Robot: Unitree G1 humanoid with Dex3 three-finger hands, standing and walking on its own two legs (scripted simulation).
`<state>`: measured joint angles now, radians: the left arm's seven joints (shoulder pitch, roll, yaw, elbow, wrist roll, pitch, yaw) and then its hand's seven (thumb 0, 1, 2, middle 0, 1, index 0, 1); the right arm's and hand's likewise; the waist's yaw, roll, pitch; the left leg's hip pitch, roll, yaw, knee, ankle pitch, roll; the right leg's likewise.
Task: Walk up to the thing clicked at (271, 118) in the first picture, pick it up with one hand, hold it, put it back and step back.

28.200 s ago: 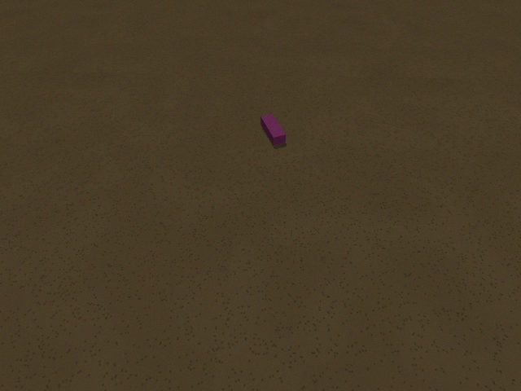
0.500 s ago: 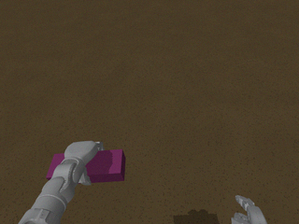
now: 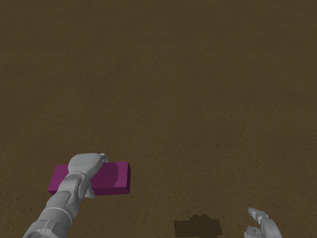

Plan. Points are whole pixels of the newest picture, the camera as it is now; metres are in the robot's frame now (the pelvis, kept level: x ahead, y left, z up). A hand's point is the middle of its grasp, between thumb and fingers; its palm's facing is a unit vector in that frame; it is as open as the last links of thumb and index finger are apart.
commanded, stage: crouch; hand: left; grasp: from above
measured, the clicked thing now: (92, 179) +0.30 +0.22 -0.10
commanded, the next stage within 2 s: lower in 1.60 s
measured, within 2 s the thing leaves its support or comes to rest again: neither
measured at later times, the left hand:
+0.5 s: hand (105, 187) +0.34 +0.24 -0.31, palm faces -0.44 +0.05 -0.90, open 10.8 cm
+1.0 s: hand (114, 194) +0.37 +0.25 -0.50, palm faces -0.47 +0.00 -0.88, open 10.9 cm
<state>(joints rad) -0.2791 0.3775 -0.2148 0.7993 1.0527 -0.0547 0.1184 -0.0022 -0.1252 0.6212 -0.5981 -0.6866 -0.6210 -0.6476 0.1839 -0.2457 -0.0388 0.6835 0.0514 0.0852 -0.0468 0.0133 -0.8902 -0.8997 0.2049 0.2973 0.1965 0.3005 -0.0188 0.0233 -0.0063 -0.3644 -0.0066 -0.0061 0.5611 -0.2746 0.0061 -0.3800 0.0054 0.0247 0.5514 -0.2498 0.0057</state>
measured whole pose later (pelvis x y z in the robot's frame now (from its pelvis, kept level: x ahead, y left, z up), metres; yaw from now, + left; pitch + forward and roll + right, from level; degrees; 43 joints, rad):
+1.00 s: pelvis -0.07 +0.01 -0.33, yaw -2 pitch +38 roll -6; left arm -0.83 0.58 0.04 1.32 1.26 -0.19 0.40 0.00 -0.15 0.68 -0.57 -0.73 -0.59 -0.69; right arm 0.16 -0.26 -0.02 0.73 -0.10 -0.07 0.09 0.01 -0.90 -0.90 0.21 0.30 0.20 0.30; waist -0.18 0.02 -0.16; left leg -2.05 -0.03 -0.08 2.07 -0.69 0.00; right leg -2.02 0.00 -0.06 2.00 -0.66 0.01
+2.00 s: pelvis -0.07 +0.00 -0.43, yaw -6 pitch +35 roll -9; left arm -0.96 0.78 0.12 1.52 1.32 -0.27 0.47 0.00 -0.13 0.60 -0.63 -0.66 -0.66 -0.62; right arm 0.14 -0.29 0.07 0.74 -0.16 -0.08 0.15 0.01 -0.91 -0.90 0.21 0.30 0.20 0.30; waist -0.26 -0.03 -0.01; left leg -2.31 -0.03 -0.12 2.41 -0.72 0.00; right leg -2.27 0.02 -0.10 2.30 -0.66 0.02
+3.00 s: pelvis -0.08 +0.01 -0.47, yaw -11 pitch +30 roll -13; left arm -0.99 0.96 0.19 1.69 1.37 -0.26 0.62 0.00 -0.11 0.58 -0.61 -0.67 -0.63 -0.63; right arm 0.12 -0.33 0.20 0.70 -0.25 -0.19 0.24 0.00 -0.90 -0.90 0.21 0.30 0.20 0.30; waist -0.36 -0.10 0.12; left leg -2.35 -0.03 -0.21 2.56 -0.74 0.00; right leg -2.28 0.04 -0.18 2.38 -0.64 0.04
